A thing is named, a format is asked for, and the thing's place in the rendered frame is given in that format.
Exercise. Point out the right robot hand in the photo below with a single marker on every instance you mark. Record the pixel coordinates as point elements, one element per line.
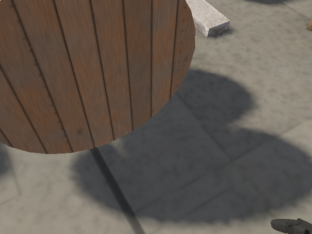
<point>291,226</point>

